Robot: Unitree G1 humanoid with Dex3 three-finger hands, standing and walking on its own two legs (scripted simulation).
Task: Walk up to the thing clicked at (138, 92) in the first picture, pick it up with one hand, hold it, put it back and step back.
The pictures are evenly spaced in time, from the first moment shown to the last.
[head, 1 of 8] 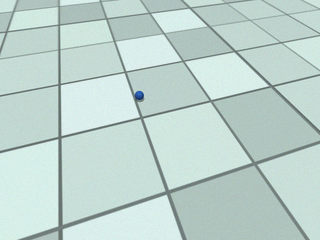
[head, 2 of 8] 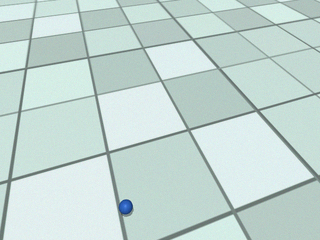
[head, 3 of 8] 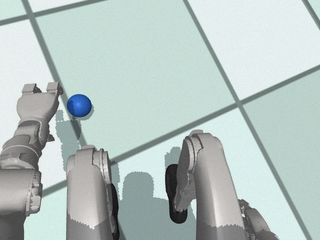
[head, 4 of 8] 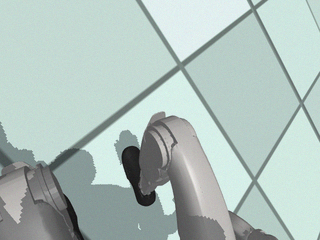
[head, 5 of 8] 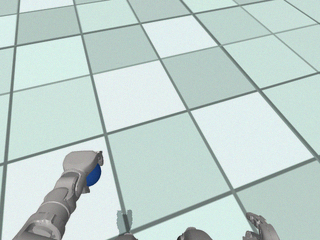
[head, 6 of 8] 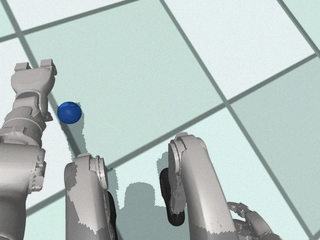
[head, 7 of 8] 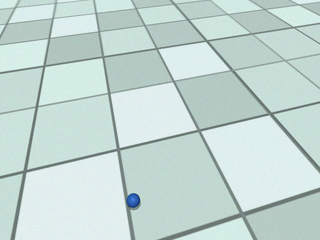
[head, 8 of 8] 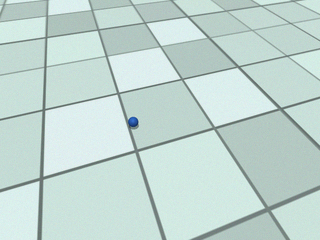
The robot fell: no
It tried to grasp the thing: yes
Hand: left
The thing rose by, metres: 0.68
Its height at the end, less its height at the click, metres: +0.00
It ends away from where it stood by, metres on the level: 0.02
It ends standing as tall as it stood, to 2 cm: yes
